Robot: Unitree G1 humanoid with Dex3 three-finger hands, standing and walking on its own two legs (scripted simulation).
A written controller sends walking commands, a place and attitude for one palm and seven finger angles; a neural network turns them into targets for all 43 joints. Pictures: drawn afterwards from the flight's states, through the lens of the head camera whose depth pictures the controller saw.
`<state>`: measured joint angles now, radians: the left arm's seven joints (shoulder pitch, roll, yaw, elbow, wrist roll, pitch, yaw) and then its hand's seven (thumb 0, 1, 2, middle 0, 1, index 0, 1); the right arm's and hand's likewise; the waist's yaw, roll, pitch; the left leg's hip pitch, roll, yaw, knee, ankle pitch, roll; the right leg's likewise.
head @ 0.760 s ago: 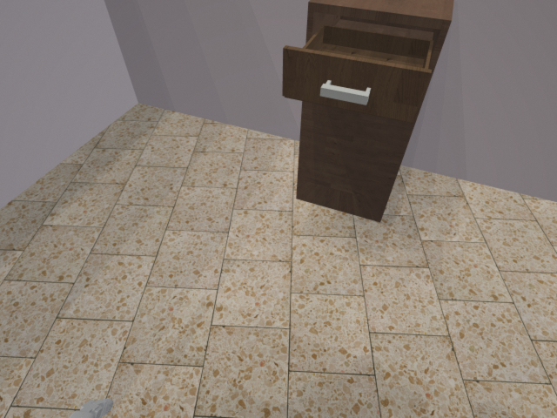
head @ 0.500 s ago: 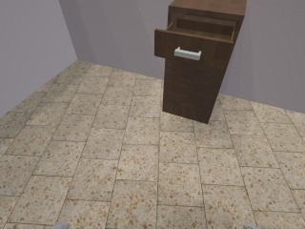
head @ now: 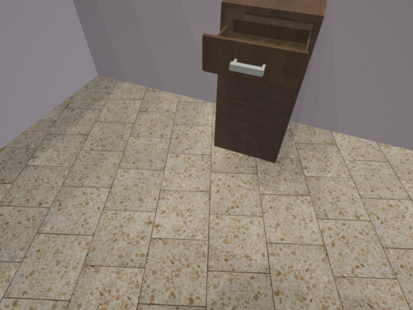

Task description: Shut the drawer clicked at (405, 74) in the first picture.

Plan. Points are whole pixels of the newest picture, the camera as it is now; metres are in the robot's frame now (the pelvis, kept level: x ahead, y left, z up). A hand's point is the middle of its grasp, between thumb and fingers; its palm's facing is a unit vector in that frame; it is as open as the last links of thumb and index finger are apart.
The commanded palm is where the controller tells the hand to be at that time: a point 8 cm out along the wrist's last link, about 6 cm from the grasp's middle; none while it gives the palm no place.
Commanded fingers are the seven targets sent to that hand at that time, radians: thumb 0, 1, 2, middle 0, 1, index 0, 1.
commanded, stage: stand and wait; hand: left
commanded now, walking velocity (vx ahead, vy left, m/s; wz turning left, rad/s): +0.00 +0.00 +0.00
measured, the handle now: (248, 66) +0.91 -0.10 +0.02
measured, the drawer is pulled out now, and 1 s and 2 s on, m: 0.29 0.29 0.29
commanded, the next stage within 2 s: look at it before walking up in 0.06 s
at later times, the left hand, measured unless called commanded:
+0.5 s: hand out of the picture +0.08 +0.24 -0.16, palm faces -0.02 -0.95 -0.32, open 7.4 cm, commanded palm none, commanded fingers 0.00 0.90 0.90 -0.20 -0.30 -0.20 -0.30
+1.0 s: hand out of the picture +0.06 +0.21 -0.17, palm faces -0.05 -0.97 -0.25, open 7.4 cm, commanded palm none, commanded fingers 0.00 0.90 0.90 -0.20 -0.30 -0.20 -0.30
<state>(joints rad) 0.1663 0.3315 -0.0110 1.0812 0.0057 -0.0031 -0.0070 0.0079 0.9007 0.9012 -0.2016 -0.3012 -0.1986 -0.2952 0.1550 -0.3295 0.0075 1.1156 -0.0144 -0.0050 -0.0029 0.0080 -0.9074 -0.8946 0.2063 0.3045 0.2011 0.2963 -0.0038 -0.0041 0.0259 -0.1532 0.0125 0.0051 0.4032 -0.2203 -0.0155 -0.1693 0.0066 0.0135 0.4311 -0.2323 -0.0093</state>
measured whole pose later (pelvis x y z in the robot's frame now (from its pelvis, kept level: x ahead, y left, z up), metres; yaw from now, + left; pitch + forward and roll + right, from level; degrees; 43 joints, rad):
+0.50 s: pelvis +0.01 +0.00 +0.00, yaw +0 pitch -1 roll +1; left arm 0.16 0.32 -0.01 1.09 0.01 -0.01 0.00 0.01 0.90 0.90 -0.20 -0.30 -0.20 -0.30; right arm 0.13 -0.32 0.01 1.12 -0.01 -0.01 -0.01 0.01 -0.91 -0.89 0.21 0.30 0.20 0.30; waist 0.00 -0.01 0.02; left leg -0.13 0.01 0.01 0.37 -0.22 -0.01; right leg -0.16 0.00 0.02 0.41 -0.23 -0.01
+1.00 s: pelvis +0.03 +0.00 -0.01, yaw -5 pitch -1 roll +1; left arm 0.29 0.27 0.02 1.07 0.02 0.03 -0.03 0.01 0.90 0.90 -0.20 -0.30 -0.20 -0.29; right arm 0.22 -0.26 -0.01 1.08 -0.03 -0.01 0.00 0.01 -0.91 -0.89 0.20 0.30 0.20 0.30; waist 0.02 -0.01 -0.02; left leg -0.14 0.04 0.08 0.49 -0.33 -0.02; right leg -0.22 0.03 0.07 0.60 -0.38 -0.03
